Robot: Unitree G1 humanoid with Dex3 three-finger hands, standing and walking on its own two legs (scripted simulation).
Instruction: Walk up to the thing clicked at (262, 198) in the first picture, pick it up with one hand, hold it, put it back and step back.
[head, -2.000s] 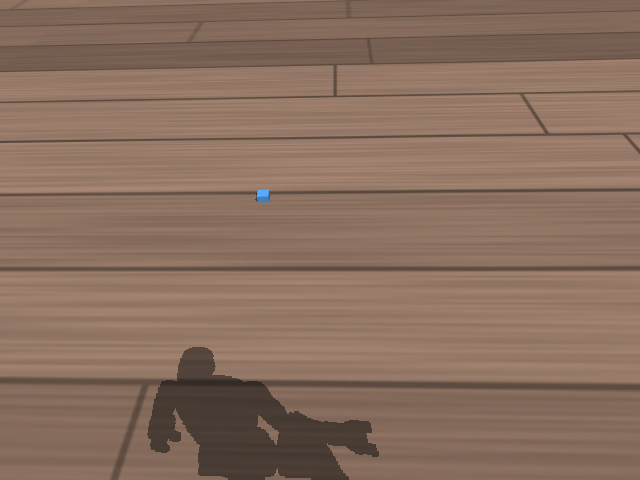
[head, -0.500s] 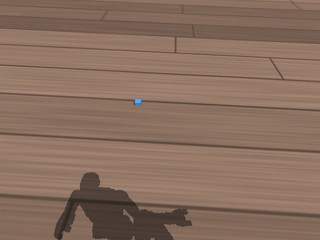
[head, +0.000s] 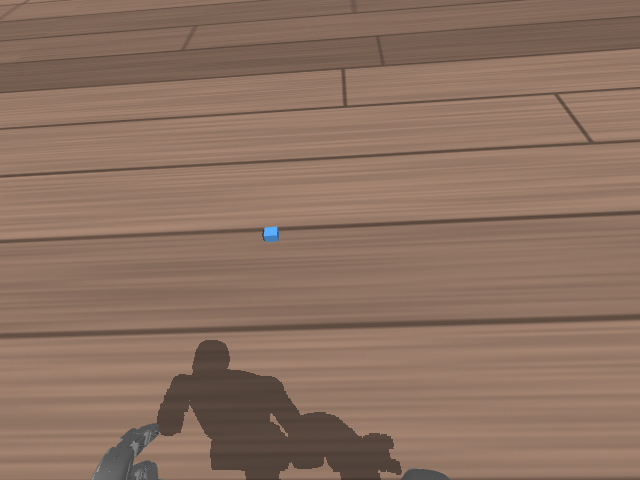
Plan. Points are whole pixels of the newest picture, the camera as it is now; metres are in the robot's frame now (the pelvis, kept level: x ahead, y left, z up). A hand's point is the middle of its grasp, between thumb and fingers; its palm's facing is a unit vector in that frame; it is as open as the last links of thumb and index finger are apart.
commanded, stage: walk up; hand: left
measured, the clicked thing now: (271, 234) +1.12 +0.30 -0.74
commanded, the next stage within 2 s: none
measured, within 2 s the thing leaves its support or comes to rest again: neither
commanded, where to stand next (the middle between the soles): +0.74 +0.05 m, yaw +0 degrees
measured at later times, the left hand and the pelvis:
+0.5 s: hand (136, 402) +0.26 +0.34 -0.15, palm faces -0.05 -0.94 -0.33, open 7.4 cm; pelvis +0.23 +0.06 +0.01, yaw -1 degrees
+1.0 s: hand (196, 259) +0.51 +0.29 -0.10, palm faces -0.03 -0.92 -0.39, open 7.3 cm; pelvis +0.42 +0.02 +0.01, yaw -1 degrees
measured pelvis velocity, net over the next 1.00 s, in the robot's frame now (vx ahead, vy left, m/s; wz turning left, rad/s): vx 0.42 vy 0.02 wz -0.02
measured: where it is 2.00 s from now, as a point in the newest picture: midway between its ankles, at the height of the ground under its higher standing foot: (336, 321)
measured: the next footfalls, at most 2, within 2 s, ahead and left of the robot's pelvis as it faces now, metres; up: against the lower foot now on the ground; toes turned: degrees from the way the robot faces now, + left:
left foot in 0.30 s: +0.31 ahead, +0.17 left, +0.00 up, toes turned +6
right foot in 0.80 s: +0.50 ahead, -0.09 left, +0.00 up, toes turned -5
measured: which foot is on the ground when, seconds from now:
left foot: up 0.00-0.28, down 0.30-0.80, up 0.82-1.00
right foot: down 0.00-0.34, up 0.36-0.78, down 0.80-1.00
